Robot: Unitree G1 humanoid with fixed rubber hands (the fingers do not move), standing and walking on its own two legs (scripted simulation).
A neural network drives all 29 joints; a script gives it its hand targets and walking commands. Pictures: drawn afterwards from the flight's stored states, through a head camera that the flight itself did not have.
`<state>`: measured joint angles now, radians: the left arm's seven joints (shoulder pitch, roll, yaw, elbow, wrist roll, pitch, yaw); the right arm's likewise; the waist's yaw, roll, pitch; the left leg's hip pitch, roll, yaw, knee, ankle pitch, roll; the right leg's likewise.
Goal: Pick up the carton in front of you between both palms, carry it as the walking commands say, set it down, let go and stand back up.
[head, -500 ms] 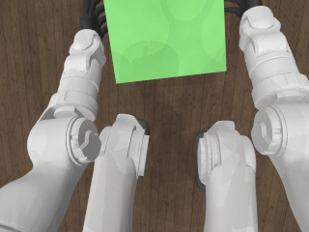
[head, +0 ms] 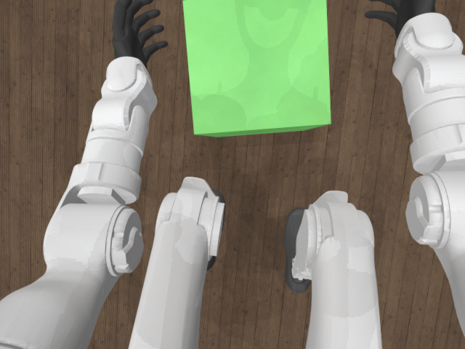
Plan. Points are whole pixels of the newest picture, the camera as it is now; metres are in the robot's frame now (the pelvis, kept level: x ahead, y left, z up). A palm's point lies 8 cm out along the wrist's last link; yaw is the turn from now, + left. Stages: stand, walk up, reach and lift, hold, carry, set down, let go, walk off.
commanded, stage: set down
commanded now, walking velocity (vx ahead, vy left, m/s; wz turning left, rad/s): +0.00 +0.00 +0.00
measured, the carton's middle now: (256, 80) +0.51 +0.02 -0.29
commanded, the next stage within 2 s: let go in 0.74 s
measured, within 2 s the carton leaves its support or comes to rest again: neither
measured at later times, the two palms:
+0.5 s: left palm (46, 4) +0.50 +0.20 +0.03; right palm out of the picture +0.56 -0.19 +0.03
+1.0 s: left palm out of the picture +0.46 +0.20 +0.15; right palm out of the picture +0.50 -0.21 +0.15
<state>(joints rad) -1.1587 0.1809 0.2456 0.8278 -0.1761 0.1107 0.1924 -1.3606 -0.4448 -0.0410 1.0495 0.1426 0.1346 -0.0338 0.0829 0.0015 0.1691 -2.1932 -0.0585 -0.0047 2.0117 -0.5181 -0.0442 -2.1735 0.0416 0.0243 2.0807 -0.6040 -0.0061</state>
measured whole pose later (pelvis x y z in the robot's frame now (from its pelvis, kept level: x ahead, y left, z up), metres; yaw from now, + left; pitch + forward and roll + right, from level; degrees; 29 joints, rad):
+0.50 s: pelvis +0.02 +0.00 +0.13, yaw -1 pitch +47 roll +2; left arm -0.99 0.13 0.30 0.67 -0.10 0.18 0.15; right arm -1.21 -0.42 -0.14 0.95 0.04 0.19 0.04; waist 0.10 -0.02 -0.06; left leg -1.93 -0.04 -0.02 1.55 -0.44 -0.03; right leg -1.92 0.06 0.04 1.60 -0.50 0.00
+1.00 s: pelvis +0.06 +0.00 +0.26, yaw -3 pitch +41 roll +0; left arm -0.63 0.11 0.27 0.60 0.07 0.11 0.00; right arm -0.82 -0.24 -0.26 0.79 -0.11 0.13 0.00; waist 0.07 -0.01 -0.10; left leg -1.42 -0.02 -0.04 1.00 -0.30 -0.02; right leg -1.40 0.06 0.05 1.03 -0.34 0.00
